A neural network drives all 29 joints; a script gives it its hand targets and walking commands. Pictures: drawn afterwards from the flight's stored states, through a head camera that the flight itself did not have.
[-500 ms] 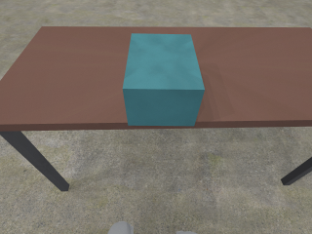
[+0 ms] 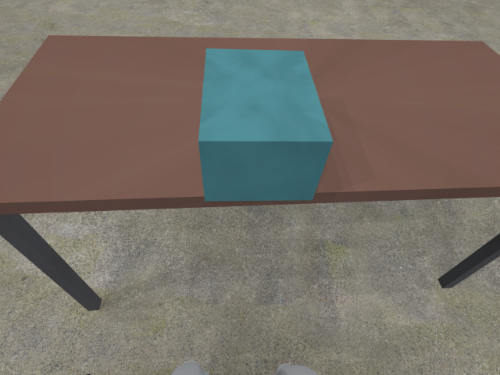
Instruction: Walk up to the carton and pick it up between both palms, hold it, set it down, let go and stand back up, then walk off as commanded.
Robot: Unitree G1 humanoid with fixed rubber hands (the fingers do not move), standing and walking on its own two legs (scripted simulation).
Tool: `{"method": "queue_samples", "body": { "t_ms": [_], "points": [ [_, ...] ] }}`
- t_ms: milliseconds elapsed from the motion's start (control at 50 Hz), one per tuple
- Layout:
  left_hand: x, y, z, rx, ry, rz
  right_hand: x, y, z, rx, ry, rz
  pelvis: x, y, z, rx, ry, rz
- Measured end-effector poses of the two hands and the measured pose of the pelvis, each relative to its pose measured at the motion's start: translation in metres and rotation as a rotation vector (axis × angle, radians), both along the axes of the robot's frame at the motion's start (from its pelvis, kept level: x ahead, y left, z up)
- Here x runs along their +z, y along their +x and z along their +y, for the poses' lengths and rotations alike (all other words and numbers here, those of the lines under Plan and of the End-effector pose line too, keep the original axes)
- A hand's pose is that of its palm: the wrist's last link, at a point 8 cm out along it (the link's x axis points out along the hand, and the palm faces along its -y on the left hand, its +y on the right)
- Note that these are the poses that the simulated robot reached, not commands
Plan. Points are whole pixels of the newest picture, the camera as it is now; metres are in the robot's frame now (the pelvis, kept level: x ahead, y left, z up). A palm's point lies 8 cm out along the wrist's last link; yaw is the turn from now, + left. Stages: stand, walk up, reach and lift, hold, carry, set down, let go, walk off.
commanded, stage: walk up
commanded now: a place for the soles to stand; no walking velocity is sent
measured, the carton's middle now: (257, 121) +0.59 +0.00 +0.07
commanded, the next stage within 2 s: none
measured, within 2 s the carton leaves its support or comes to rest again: neither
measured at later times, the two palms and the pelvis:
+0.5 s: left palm out of the picture +0.10 +0.30 -0.10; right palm out of the picture +0.08 -0.32 -0.08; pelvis +0.01 +0.00 +0.00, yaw +0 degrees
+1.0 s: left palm out of the picture +0.11 +0.31 -0.10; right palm out of the picture +0.10 -0.31 -0.07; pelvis +0.02 +0.01 +0.01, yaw +0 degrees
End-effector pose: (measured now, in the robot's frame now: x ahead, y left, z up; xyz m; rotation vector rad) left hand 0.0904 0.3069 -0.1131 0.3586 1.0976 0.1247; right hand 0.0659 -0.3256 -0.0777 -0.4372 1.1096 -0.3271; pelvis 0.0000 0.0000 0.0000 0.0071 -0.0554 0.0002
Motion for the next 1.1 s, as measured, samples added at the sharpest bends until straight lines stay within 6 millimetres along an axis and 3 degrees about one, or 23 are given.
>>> {"method": "queue_samples", "body": {
  "t_ms": [60,180,380,480,660,800,940,1100],
  "points": [
    [0.004,-0.004,-0.012,0.009,0.01,-0.027,-0.012,-0.002,-0.008,-0.005,0.026,0.017,-0.004,-0.002,-0.011,0.009,-0.003,-0.023],
    [0.011,-0.014,-0.018,0.014,0.018,-0.021,-0.01,0.007,-0.013,0.001,0.042,-0.001,0.001,-0.004,-0.018,0.01,0.003,-0.02],
    [0.003,-0.007,-0.004,0.005,-0.013,0.005,0.001,0.006,0.005,0.004,0.022,-0.007,0.004,0.001,0.002,-0.002,-0.002,0.003],
    [0.008,0.008,-0.005,-0.006,-0.007,-0.037,0.002,0.008,0.002,0.005,0.023,-0.007,0.005,0.006,-0.001,-0.001,-0.001,0.011],
    [0.009,0.016,-0.001,-0.01,-0.012,-0.058,0.004,0.027,0.008,0.012,0.025,-0.024,0.005,0.012,0.005,0.001,-0.011,0.011],
    [0.012,0.028,0.0,-0.008,-0.013,-0.071,0.008,0.03,0.01,0.023,0.022,-0.043,0.008,0.014,0.006,0.002,-0.012,0.015],
    [0.015,0.023,-0.002,-0.009,-0.01,-0.086,0.005,0.033,0.009,0.018,0.037,-0.038,0.008,0.015,0.004,0.003,-0.011,0.004],
    [0.002,0.017,0.021,0.005,-0.036,-0.007,0.016,0.041,0.033,0.032,0.024,-0.081,0.008,0.03,0.029,-0.009,-0.03,0.007]
  ]
}}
